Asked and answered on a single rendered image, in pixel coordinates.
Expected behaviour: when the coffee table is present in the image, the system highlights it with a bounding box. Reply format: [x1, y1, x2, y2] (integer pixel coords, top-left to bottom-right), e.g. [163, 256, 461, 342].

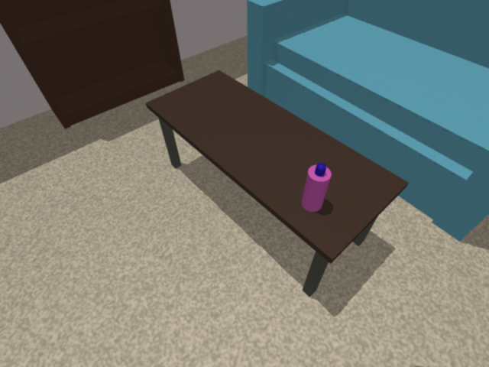
[146, 70, 408, 297]

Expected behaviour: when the sofa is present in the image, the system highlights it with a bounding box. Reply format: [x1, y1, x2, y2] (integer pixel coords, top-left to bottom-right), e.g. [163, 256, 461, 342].
[247, 0, 489, 241]

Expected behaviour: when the bookshelf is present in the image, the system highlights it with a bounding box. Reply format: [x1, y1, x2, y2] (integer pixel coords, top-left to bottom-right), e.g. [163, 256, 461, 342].
[0, 0, 184, 129]

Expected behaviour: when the bottle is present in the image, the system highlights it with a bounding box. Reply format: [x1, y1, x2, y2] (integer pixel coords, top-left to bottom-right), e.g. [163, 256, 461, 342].
[301, 163, 332, 212]

